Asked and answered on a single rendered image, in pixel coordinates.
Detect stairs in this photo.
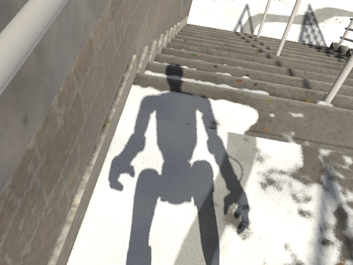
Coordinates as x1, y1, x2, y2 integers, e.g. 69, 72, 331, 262
144, 24, 353, 110

